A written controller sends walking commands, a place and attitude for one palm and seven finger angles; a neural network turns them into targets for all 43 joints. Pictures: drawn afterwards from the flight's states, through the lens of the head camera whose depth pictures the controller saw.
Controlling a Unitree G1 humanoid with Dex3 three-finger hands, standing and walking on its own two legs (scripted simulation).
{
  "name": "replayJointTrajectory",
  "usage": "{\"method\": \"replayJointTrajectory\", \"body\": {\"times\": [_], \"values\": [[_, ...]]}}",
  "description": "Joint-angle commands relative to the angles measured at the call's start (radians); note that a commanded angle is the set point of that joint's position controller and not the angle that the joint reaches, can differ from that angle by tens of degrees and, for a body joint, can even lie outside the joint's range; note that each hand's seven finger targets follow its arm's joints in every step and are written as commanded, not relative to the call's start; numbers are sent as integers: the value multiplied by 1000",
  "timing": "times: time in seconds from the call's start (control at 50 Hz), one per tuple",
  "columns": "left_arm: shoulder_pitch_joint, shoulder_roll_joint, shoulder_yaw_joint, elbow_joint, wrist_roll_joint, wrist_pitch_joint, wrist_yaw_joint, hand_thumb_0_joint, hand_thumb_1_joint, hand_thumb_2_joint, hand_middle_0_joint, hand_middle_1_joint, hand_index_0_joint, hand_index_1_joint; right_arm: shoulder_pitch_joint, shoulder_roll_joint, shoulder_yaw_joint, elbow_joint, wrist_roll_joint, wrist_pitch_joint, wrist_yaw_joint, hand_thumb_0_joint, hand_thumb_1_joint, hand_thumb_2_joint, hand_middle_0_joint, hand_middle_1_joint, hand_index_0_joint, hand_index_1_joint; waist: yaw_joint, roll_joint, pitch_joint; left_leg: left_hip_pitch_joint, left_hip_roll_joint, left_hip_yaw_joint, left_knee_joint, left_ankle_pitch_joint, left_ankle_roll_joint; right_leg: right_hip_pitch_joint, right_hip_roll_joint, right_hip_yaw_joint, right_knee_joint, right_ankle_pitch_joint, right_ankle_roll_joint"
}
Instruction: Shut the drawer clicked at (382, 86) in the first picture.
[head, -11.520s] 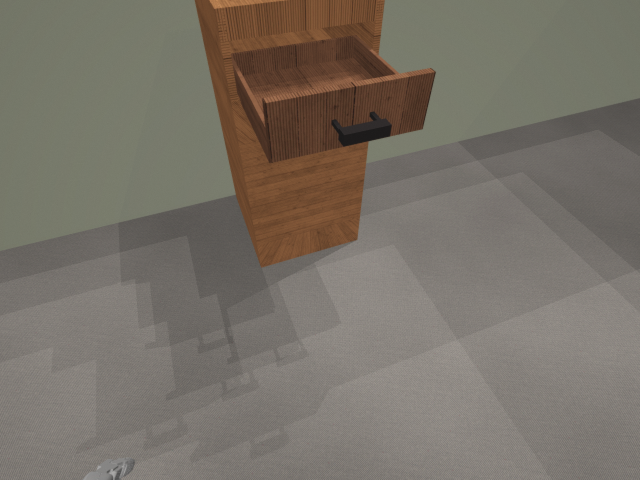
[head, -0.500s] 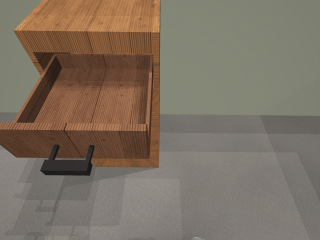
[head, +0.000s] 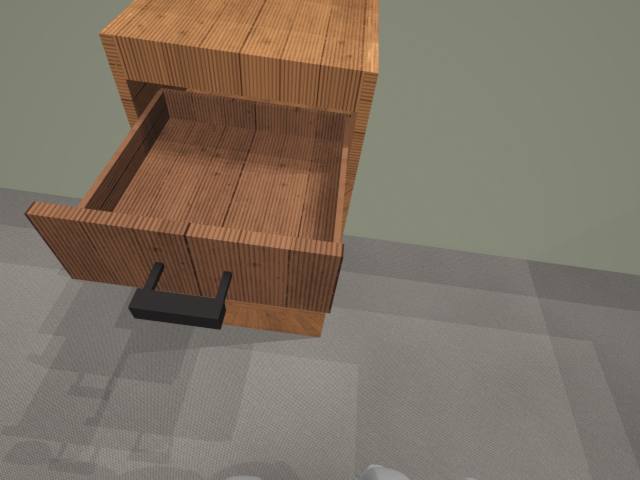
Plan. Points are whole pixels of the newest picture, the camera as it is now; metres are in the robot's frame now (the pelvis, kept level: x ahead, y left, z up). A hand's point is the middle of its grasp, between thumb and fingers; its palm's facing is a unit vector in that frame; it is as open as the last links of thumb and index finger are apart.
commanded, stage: come to a stop and stand still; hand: left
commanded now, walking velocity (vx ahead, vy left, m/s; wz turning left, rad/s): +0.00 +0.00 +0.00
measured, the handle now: (185, 291) +0.31 +0.20 +0.04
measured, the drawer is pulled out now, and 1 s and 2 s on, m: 0.30 0.30 0.30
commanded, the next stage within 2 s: look again from close up in 0.64 s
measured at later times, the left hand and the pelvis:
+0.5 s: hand out of the picture -0.03 +0.15 -0.17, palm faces -0.01 -0.99 -0.14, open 7.4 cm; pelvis -0.03 +0.00 +0.01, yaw -1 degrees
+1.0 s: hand out of the picture +0.00 +0.18 -0.17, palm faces +0.01 -0.98 -0.21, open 7.4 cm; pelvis +0.00 +0.01 +0.00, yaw +0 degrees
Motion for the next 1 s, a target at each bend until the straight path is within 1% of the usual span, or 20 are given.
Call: {"method": "replayJointTrajectory", "body": {"times": [0.0, 0.08, 0.12, 0.16, 0.18, 0.2, 0.22, 0.24, 0.26, 0.34, 0.38, 0.46, 0.7, 0.72, 0.74, 0.76, 0.78, 0.82, 0.88, 0.98], "values": [[113, 16, -3, -29, 2, -21, -3, 0, 900, 900, -200, -300, -200, -300, -34, -153, -23, -64, 1, -22, -15, 0, -900, -900, 200, 300, 200, 300, 12, 210, -74, -62, 217, -202, -343, -22, 115, 67, 8, 11, 143, 42, 2], [86, -11, -29, -39, -2, -42, -2, 0, 900, 900, -200, -300, -200, -300, 62, -139, -23, -14, 1, -24, -20, 0, -900, -900, 200, 300, 200, 300, -34, 187, -111, 135, 244, -246, -320, 73, 137, 86, -8, -29, -163, -42, 11], [106, -23, -37, -24, -5, -54, 0, 0, 900, 900, -200, -300, -200, -300, 110, -135, -26, 14, 3, -27, -20, 0, -900, -900, 200, 300, 200, 300, -38, 144, -135, 189, 241, -251, -291, 163, 127, 152, 1, -30, -360, -1, 9], [155, -6, -42, 9, -5, -71, 8, 0, 900, 900, -200, -300, -200, -300, 114, -117, -21, 36, 17, -32, -16, 0, -900, -900, 200, 300, 200, 300, -23, 89, -157, 167, 182, -204, -216, 211, 67, 274, -16, 10, -578, 212, 1], [167, 17, -43, 22, -4, -79, 12, 0, 900, 900, -200, -300, -200, -300, 113, -93, -17, 38, 25, -34, -14, 0, -900, -900, 200, 300, 200, 300, -31, 36, -150, 128, 137, -158, -186, 172, 24, 301, -71, 96, -600, 275, -24], [156, 35, -45, 24, -6, -84, 11, 0, 900, 900, -200, -300, -200, -300, 103, -83, -11, 38, 27, -34, -11, 0, -900, -900, 200, 300, 200, 300, -40, -1, -129, 135, 98, -108, -177, 142, -9, 267, -124, 131, -602, 318, -48], [148, 42, -49, 23, -9, -86, 9, 0, 900, 900, -200, -300, -200, -300, 106, -77, -6, 42, 26, -38, -7, 0, -900, -900, 200, 300, 200, 300, -47, 19, -124, 166, 84, -102, -187, 129, -20, 232, -145, 125, -599, 319, -57], [133, 24, -54, 36, -11, -98, 9, 0, 900, 900, -200, -300, -200, -300, 98, -77, -6, 61, 19, -35, -7, 0, -900, -900, 200, 300, 200, 300, -48, -76, -120, 171, 91, -90, -174, 179, -24, 235, -119, 129, -591, 379, -55], [120, 12, -55, 35, -10, -100, 12, 0, 900, 900, -200, -300, -200, -300, 110, -77, -11, 71, 18, -34, -8, 0, -900, -900, 200, 300, 200, 300, -52, -113, -110, 168, 95, -84, -183, 175, -25, 239, -113, 115, -590, 381, -52], [129, -3, -64, 49, -14, -89, 9, 0, 900, 900, -200, -300, -200, -300, 115, -88, 0, 118, 19, -25, -6, 0, -900, -900, 200, 300, 200, 300, -52, 21, 9, 189, 104, -104, -240, 46, -28, 108, -81, 104, -658, 47, -42], [140, -4, -62, 59, -13, -84, 9, 0, 900, 900, -200, -300, -200, -300, 126, -83, 5, 136, 18, -19, -8, 0, -900, -900, 200, 300, 200, 300, -48, 74, 61, 146, 103, -119, -268, -17, -27, 94, -69, 101, -669, -4, -43], [175, -7, -61, 85, -14, -80, 7, 0, 900, 900, -200, -300, -200, -300, 152, -80, 8, 160, 15, -14, -11, 0, -900, -900, 200, 300, 200, 300, -37, 122, 73, 103, 105, -141, -299, -99, -24, 112, -56, 89, -671, -39, -45], [223, -47, -71, 130, -20, -98, 8, 0, 900, 900, -200, -300, -200, -300, 224, -53, 19, 206, 19, -40, -20, 0, -900, -900, 200, 300, 200, 300, -32, 72, -30, 150, 117, -127, -271, 74, -21, 201, -64, 70, -625, 155, -49], [255, -13, -79, 134, 6, -126, 41, 0, 900, 900, -200, -300, -200, -300, 99, -90, 24, 129, 14, -52, -6, 0, -900, -900, 200, 300, 200, 300, 2, 125, 61, 30, 89, -88, -40, 95, -46, 178, -96, 126, -664, 336, -40], [183, 40, -66, 79, -3, -127, 35, 0, 900, 900, -200, -300, -200, -300, 192, -52, 20, 108, 14, -37, 5, 0, -900, -900, 200, 300, 200, 300, -88, 84, 10, 49, 71, -78, -14, -35, -44, 110, -144, 149, -697, 12, -78], [152, 49, -57, 53, -3, -127, 28, 0, 900, 900, -200, -300, -200, -300, 207, -61, 20, 120, 1, -29, 7, 0, -900, -900, 200, 300, 200, 300, -86, 143, 22, 65, 64, -66, -13, -2, -45, 104, -146, 133, -682, 35, -98], [150, 25, -61, 58, -9, -128, 29, 0, 900, 900, -200, -300, -200, -300, 244, -54, 22, 119, 4, -29, 5, 0, -900, -900, 200, 300, 200, 300, -95, 101, -3, 65, 69, -68, -14, -1, -32, 124, -116, 105, -652, 15, -100], [160, -2, -64, 57, -16, -131, 29, 0, 900, 900, -200, -300, -200, -300, 255, -53, 27, 106, 8, -39, 2, 0, -900, -900, 200, 300, 200, 300, -85, 19, -39, 60, 69, -81, -26, 60, -20, 172, -92, 80, -598, 126, -102], [196, -28, -65, 58, -15, -122, 31, 0, 900, 900, -200, -300, -200, -300, 246, -71, 33, 104, 9, -57, -7, 0, -900, -900, 200, 300, 200, 300, -55, 90, -47, 62, 98, -121, -70, 225, 7, 242, -45, 37, -487, 285, -81], [225, -21, -65, 64, -16, -113, 33, 0, 900, 900, -200, -300, -200, -300, 211, -94, 35, 110, 13, -62, -18, 0, -900, -900, 200, 300, 200, 300, -32, 55, -37, 65, 113, -138, -74, 358, 28, 284, -41, 26, -474, 349, -56]]}}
